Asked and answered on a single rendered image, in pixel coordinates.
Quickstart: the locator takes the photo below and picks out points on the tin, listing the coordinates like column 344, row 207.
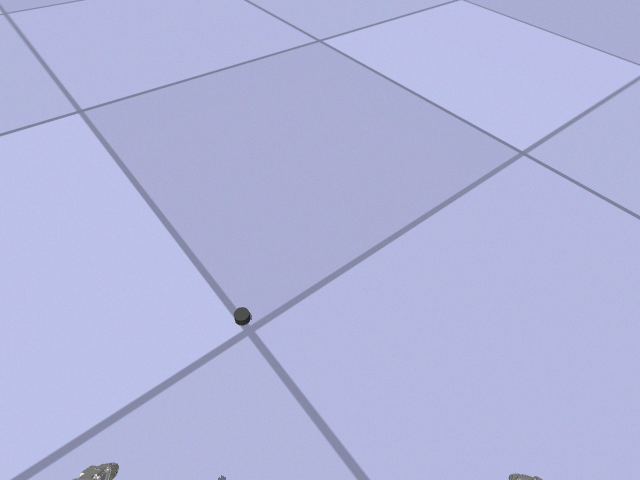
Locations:
column 242, row 316

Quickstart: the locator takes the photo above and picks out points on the left robot hand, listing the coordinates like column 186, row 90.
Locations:
column 106, row 471

